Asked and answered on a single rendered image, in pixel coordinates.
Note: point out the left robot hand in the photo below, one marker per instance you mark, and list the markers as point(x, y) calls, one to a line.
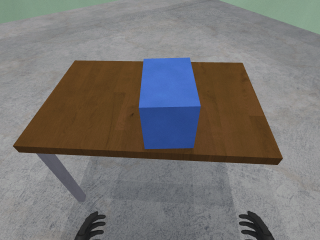
point(85, 232)

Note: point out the carton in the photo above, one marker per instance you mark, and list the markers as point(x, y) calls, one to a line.
point(169, 105)

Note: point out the right robot hand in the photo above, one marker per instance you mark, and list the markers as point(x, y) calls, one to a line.
point(261, 230)

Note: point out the table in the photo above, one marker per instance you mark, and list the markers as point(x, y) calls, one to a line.
point(94, 111)

